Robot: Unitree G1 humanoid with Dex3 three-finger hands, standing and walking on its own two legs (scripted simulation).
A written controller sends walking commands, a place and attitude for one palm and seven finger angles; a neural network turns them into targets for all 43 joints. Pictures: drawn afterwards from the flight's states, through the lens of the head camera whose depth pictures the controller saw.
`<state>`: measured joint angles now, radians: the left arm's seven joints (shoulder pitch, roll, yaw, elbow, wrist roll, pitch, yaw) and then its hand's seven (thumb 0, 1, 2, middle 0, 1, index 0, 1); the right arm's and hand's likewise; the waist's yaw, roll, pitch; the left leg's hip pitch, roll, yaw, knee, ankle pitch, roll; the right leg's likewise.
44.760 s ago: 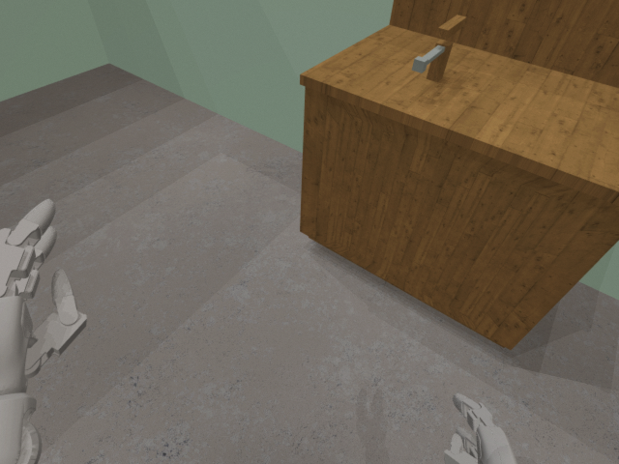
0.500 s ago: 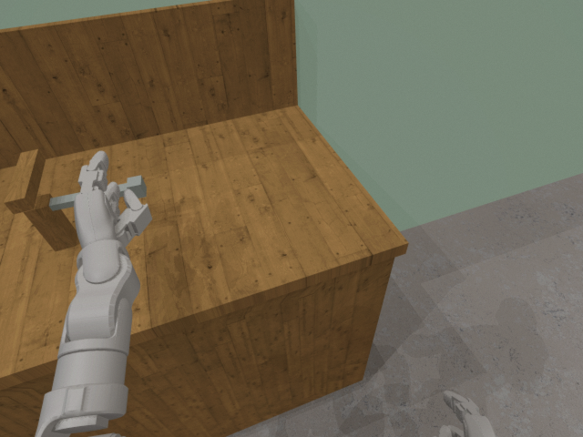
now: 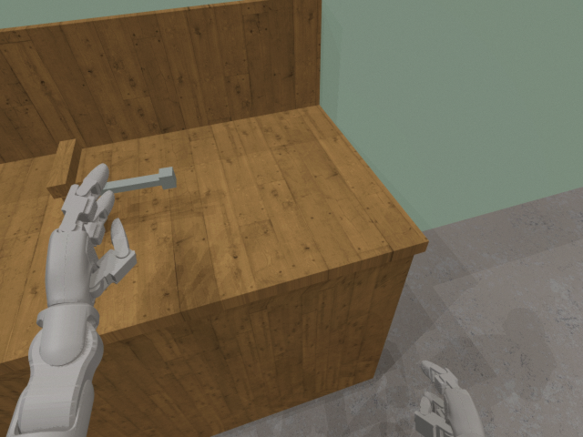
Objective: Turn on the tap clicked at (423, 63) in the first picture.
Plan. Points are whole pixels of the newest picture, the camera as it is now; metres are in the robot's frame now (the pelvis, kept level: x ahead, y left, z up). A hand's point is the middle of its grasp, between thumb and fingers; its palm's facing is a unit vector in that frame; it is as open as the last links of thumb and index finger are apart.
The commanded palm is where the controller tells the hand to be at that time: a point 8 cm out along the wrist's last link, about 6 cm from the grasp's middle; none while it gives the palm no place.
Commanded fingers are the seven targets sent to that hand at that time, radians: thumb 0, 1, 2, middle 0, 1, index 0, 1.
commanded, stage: draw the hand back beside the body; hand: left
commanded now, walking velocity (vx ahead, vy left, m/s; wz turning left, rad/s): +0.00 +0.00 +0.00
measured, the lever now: (167, 178) +0.51 +0.29 +0.08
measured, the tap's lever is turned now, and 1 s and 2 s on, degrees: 86 86 86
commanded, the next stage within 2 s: step back with the hand held close in 0.72 s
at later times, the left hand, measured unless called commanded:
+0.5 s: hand (78, 309) +0.20 +0.25 +0.15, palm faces +0.42 -0.84 -0.34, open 7.4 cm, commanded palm +0.16 +0.29 +0.16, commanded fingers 0.00 0.90 0.90 -0.20 -0.30 -0.20 -0.30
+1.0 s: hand (85, 299) +0.21 +0.25 +0.16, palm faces +0.41 -0.83 -0.39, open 7.4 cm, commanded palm +0.16 +0.28 +0.17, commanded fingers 0.00 0.90 0.90 -0.20 -0.30 -0.20 -0.30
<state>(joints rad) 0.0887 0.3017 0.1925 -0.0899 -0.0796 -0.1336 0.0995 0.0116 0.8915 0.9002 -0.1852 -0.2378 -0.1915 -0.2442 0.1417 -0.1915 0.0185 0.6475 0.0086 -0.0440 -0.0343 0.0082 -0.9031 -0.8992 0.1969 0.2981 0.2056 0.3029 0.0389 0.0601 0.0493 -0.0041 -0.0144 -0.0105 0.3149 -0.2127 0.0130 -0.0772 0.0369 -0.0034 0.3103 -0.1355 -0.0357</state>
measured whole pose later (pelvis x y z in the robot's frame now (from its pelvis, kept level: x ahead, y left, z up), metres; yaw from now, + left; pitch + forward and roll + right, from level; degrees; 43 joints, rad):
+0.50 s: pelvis +0.00 +0.01 +0.00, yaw +1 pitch -6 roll -1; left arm 0.42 0.32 0.26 -0.36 -0.07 -0.14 0.11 0.01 0.89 0.90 -0.20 -0.30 -0.21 -0.30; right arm 0.16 -0.21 0.00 0.65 0.00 -0.08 -0.03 0.01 -0.90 -0.90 0.20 0.30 0.21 0.30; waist 0.07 0.06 0.05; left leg -0.02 -0.02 -0.02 0.35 -0.24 0.02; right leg -0.07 0.03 -0.02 0.32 -0.15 -0.03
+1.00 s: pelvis +0.00 +0.00 +0.00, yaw +0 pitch -2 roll -1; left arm 0.41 0.33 0.32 -0.37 -0.06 -0.18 0.11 0.01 0.89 0.90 -0.21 -0.30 -0.21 -0.31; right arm 0.16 -0.22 0.00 0.59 0.01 -0.05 -0.04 0.01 -0.90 -0.90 0.20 0.30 0.21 0.30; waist 0.04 0.07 0.04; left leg -0.12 0.00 -0.02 0.41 -0.25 0.01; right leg -0.17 0.05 -0.01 0.35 -0.14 -0.03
